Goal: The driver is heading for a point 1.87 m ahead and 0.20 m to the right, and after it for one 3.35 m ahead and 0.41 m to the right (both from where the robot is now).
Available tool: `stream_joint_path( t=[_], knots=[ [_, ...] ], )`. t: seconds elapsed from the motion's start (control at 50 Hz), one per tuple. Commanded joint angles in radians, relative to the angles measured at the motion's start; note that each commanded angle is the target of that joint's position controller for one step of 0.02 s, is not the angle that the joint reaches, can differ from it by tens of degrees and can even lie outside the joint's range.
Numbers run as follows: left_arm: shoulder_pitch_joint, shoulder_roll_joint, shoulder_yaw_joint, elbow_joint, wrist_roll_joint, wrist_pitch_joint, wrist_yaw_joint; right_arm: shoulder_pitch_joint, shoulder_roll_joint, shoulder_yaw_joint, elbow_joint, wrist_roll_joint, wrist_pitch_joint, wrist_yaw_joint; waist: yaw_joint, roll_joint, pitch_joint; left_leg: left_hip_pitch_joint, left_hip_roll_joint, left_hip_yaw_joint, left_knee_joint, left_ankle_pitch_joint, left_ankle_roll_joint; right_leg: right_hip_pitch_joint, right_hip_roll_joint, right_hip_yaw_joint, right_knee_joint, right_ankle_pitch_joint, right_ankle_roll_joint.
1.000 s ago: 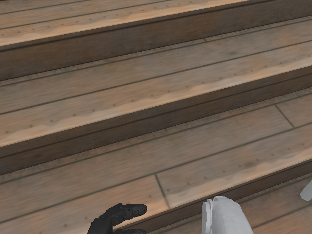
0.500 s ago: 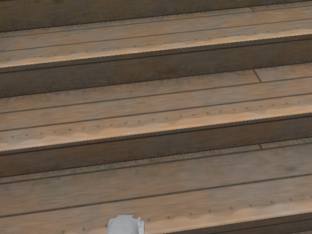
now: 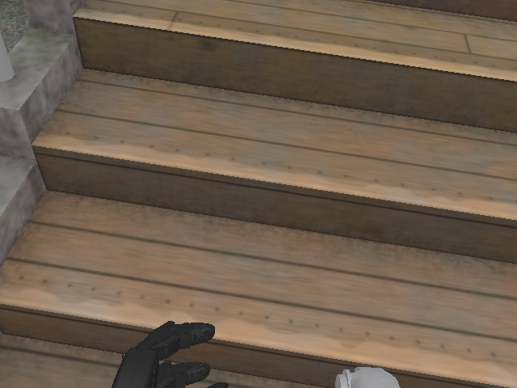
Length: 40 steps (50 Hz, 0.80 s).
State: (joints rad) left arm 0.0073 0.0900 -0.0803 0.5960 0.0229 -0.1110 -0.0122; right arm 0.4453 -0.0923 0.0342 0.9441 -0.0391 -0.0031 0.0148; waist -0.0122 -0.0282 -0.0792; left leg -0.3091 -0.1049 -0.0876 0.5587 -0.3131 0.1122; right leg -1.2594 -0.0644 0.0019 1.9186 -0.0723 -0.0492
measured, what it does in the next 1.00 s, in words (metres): climbs: right foot 0.15 m higher, then left foot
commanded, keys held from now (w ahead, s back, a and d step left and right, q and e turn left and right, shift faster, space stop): no key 1.00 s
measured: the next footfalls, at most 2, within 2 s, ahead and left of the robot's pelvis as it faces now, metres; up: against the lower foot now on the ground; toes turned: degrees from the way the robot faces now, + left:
right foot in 0.18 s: +0.29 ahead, -0.11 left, +0.15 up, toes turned +0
left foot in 0.68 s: +0.30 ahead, +0.11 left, +0.15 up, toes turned +4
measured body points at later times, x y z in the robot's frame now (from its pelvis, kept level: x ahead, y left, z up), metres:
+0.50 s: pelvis +0.18 -0.04 +0.13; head +0.18 -0.06 +0.58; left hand +0.21 +0.18 -0.01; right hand +0.33 -0.23 +0.00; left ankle +0.19 +0.16 -0.43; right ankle +0.25 -0.11 -0.58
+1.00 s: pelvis +0.26 +0.00 +0.16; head +0.26 +0.00 +0.61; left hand +0.26 +0.22 +0.00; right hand +0.27 -0.22 +0.00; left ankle +0.26 +0.10 -0.58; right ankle +0.25 -0.11 -0.58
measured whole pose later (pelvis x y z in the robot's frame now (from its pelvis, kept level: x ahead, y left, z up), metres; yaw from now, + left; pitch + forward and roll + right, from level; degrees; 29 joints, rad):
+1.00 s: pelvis +0.26 +0.00 +0.16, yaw +3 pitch +1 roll +0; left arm 0.31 0.16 0.01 1.03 0.01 0.00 0.01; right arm 0.35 -0.12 0.00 0.99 -0.02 0.00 -0.04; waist 0.01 -0.01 -0.02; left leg -0.25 0.00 0.04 0.47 -0.24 0.02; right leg -0.21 0.01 -0.06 0.45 -0.25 -0.03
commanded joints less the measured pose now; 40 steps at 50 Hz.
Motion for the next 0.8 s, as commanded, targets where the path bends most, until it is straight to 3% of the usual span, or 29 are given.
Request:
stream_joint_path(
  t=[0.02, 0.04, 0.06, 0.08, 0.1, 0.12, 0.14, 0.16, 0.18, 0.2, 0.22, 0.24, 0.26, 0.28, 0.3, 0.34, 0.38, 0.42, 0.48, 0.52, 0.56, 0.58, 0.6, 0.66, 0.68, 0.7, 0.72, 0.76, 0.8],
  knots=[
    [-0.112, -0.009, -0.023, -0.099, -0.007, -0.004, 0.013, 0.077, -0.136, -0.035, -0.03, 0.02, 0.021, -0.042, -0.024, 0.142, 0.011, 0.112, 0.184, -0.202, -0.147, 0.546, -0.036, -0.117, 0.015, -0.099, -0.076, -0.038, 0.047],
    [-0.179, -0.002, -0.024, -0.125, 0.002, -0.011, 0.009, 0.127, -0.132, -0.036, -0.022, 0.019, 0.028, -0.056, -0.063, 0.109, 0.003, 0.189, 0.22, -0.251, -0.159, 0.58, -0.03, -0.141, 0.011, -0.096, -0.15, -0.026, 0.062],
    [-0.263, -0.047, -0.044, -0.171, 0.01, -0.007, 0.009, 0.091, -0.147, -0.046, -0.045, 0.029, 0.037, -0.082, -0.052, 0.119, -0.006, 0.146, 0.27, -0.255, -0.294, 0.648, -0.005, -0.007, -0.01, -0.102, -0.321, -0.159, 0.064],
    [-0.284, -0.024, -0.038, -0.186, -0.001, -0.001, 0.009, 0.072, -0.157, -0.05, -0.045, 0.031, 0.041, -0.096, -0.035, 0.123, 0.0, 0.143, 0.28, -0.239, -0.361, 0.684, 0.003, 0.1, -0.005, -0.115, -0.441, -0.202, 0.057],
    [-0.216, 0.002, -0.021, -0.172, -0.01, 0.0, 0.01, 0.023, -0.18, -0.057, -0.059, 0.042, 0.038, -0.101, 0.019, 0.175, -0.039, 0.199, 0.291, -0.171, -0.334, 0.923, -0.007, 0.25, 0.001, -0.096, -0.585, -0.263, 0.023],
    [-0.126, 0.059, 0.013, -0.125, -0.02, -0.002, 0.008, 0.012, -0.203, -0.062, -0.063, 0.033, 0.033, -0.086, 0.04, 0.228, -0.118, 0.229, 0.239, -0.083, -0.269, 1.372, 0.002, 0.463, 0.1, -0.214, -0.657, -0.316, -0.012],
    [0.007, 0.118, 0.044, -0.071, -0.015, -0.001, 0.008, 0.005, -0.213, -0.06, -0.056, 0.024, 0.017, -0.072, 0.082, 0.284, -0.189, 0.307, 0.268, -0.082, -0.199, 1.759, 0.036, 0.605, 0.14, -0.196, -0.676, -0.28, -0.045],
    [0.142, 0.153, 0.056, -0.02, -0.007, 0.001, 0.005, -0.066, -0.228, -0.057, -0.071, 0.044, -0.001, -0.063, 0.147, 0.288, -0.211, 0.416, 0.287, -0.083, -0.116, 1.911, 0.046, 0.65, 0.119, -0.118, -0.852, -0.245, -0.079],
    [0.275, 0.206, 0.076, 0.046, 0.0, 0.004, -0.001, -0.108, -0.235, -0.061, -0.079, 0.04, -0.024, -0.052, 0.195, 0.246, -0.236, 0.394, 0.274, -0.089, 0.016, 1.911, 0.057, 0.807, 0.086, 0.003, -0.978, -0.174, -0.118],
    [0.359, 0.247, 0.099, 0.107, 0.039, 0.015, 0.008, -0.04, -0.181, -0.063, -0.083, 0.024, -0.044, -0.029, 0.152, -0.043, -0.309, 0.11, 0.144, -0.081, 0.27, 1.53, -0.006, 1.13, -0.049, 0.314, -1.094, 0.172, -0.24],
    [0.45, 0.215, 0.095, 0.148, 0.084, 0.051, 0.035, -0.05, -0.116, -0.052, -0.071, 0.013, -0.051, 0.001, 0.183, -0.401, -0.364, -0.124, -0.089, -0.117, 0.71, 0.129, -0.093, 1.277, -0.253, 0.736, -1.475, 0.478, -0.411],
    [0.346, 0.172, 0.091, 0.117, 0.088, 0.058, 0.054, -0.037, -0.135, -0.063, -0.081, 0.023, -0.061, 0.041, 0.12, -0.283, -0.325, -0.199, -0.135, -0.261, 1.105, -0.018, -0.11, 1.144, -0.258, 0.838, -1.506, 0.268, -0.382],
    [0.187, 0.122, 0.084, 0.104, 0.032, 0.061, 0.065, -0.15, -0.114, -0.057, -0.151, 0.027, -0.047, 0.052, 0.058, -0.113, -0.127, -0.327, -0.112, -0.245, 1.221, -0.056, -0.111, 0.96, -0.212, 0.662, -1.452, 0.041, -0.308],
    [0.136, 0.061, 0.071, 0.127, 0.0, 0.06, 0.065, -0.189, -0.093, -0.043, -0.185, 0.014, -0.032, 0.052, 0.004, 0.027, 0.02, -0.396, -0.063, -0.197, 1.229, -0.039, -0.085, 0.814, -0.162, 0.475, -1.411, -0.11, -0.228],
    [0.14, 0.02, 0.062, 0.158, -0.002, 0.051, 0.056, -0.156, -0.09, -0.04, -0.173, 0.018, -0.022, 0.042, -0.032, 0.103, 0.07, -0.4, -0.012, -0.176, 1.217, -0.001, -0.06, 0.738, -0.121, 0.34, -1.39, -0.174, -0.17],
    [0.171, -0.008, 0.052, 0.213, 0.012, 0.041, 0.031, -0.079, -0.056, -0.024, -0.162, 0.044, -0.013, 0.027, -0.067, 0.063, 0.09, -0.415, -0.013, -0.151, 1.291, 0.073, -0.037, 0.689, -0.077, 0.218, -1.415, -0.174, -0.145],
    [0.187, 0.024, 0.054, 0.225, 0.019, 0.037, 0.022, -0.047, -0.053, -0.019, -0.166, 0.057, -0.009, 0.009, -0.083, 0.015, 0.085, -0.461, -0.017, -0.141, 1.312, 0.166, -0.039, 0.683, -0.061, 0.145, -1.452, -0.162, -0.152],
    [0.211, 0.073, 0.063, 0.23, 0.019, 0.04, 0.027, -0.064, -0.071, -0.019, -0.184, 0.038, -0.005, -0.009, -0.075, -0.039, 0.061, -0.493, 0.022, -0.111, 1.175, 0.233, -0.072, 0.732, -0.04, 0.068, -1.478, -0.148, -0.148],
    [0.244, 0.069, 0.056, 0.224, 0.018, 0.058, 0.063, -0.138, -0.096, -0.022, -0.218, 0.013, 0.011, -0.036, -0.04, -0.051, 0.022, -0.494, 0.094, -0.083, 1.011, 0.318, -0.154, 0.765, -0.067, 0.12, -1.478, -0.127, -0.183],
    [0.212, 0.103, 0.067, 0.189, -0.002, 0.073, 0.091, -0.168, -0.073, -0.003, -0.244, 0.011, 0.025, -0.055, -0.038, -0.079, -0.021, -0.442, 0.184, -0.019, 0.656, 0.128, -0.219, 0.855, -0.101, 0.187, -1.57, -0.193, -0.19],
    [0.273, 0.162, 0.096, 0.184, -0.011, 0.094, 0.102, -0.248, -0.072, 0.0, -0.24, 0.036, 0.036, -0.066, 0.05, -0.091, -0.025, -0.332, 0.174, 0.091, 0.395, -0.087, -0.25, 0.907, -0.108, 0.202, -1.597, -0.322, -0.166],
    [0.282, 0.177, 0.106, 0.179, -0.002, 0.096, 0.087, -0.224, -0.085, -0.019, -0.213, 0.043, 0.038, -0.066, 0.069, -0.109, -0.056, -0.211, 0.165, 0.118, 0.328, -0.094, -0.237, 0.907, -0.136, 0.192, -1.609, -0.323, -0.158],
    [0.28, 0.188, 0.115, 0.185, -0.006, 0.097, 0.081, -0.188, -0.097, -0.028, -0.186, 0.05, 0.038, -0.064, 0.073, -0.136, -0.006, -0.167, 0.159, 0.127, 0.239, -0.066, -0.215, 0.881, -0.156, 0.223, -1.609, -0.368, -0.173],
    [0.293, 0.112, 0.094, 0.223, -0.01, 0.088, 0.039, -0.085, -0.048, -0.029, -0.088, 0.038, 0.036, -0.054, 0.039, -0.048, 0.115, 0.034, 0.137, 0.127, -0.058, 0.106, -0.103, 0.767, -0.115, 0.194, -1.562, -0.382, -0.162],
    [0.301, 0.105, 0.092, 0.243, -0.02, 0.083, 0.029, -0.048, -0.074, -0.032, -0.081, 0.02, 0.024, -0.052, 0.03, -0.016, 0.118, 0.105, 0.187, 0.041, -0.104, 0.141, -0.075, 0.729, -0.077, 0.169, -1.487, -0.383, -0.129],
    [0.383, 0.088, 0.092, 0.272, -0.026, 0.08, 0.019, -0.083, -0.136, -0.045, -0.084, 0.013, 0.016, -0.056, 0.095, 0.129, 0.111, 0.099, 0.225, -0.029, -0.11, 0.026, -0.016, 0.721, 0.003, 0.07, -1.482, -0.292, -0.083],
    [0.357, 0.102, 0.094, 0.288, -0.02, 0.086, 0.024, -0.086, -0.08, -0.038, -0.078, 0.024, 0.012, -0.053, 0.069, 0.144, 0.1, -0.027, 0.235, -0.062, -0.189, -0.153, 0.016, 0.852, 0.036, 0.001, -1.453, -0.252, -0.046],
    [0.325, 0.115, 0.101, 0.309, -0.023, 0.1, 0.035, -0.111, -0.129, -0.051, -0.062, 0.039, 0.006, -0.064, 0.062, 0.134, 0.127, -0.078, 0.214, -0.054, -0.226, -0.196, 0.004, 0.938, 0.054, -0.019, -1.445, -0.268, -0.027],
    [0.316, 0.116, 0.099, 0.328, -0.016, 0.104, 0.037, -0.118, -0.12, -0.049, -0.051, 0.035, -0.004, -0.073, 0.056, 0.118, 0.135, -0.059, 0.209, -0.038, -0.222, -0.148, -0.009, 0.95, 0.044, -0.006, -1.48, -0.24, -0.032]
  ],
)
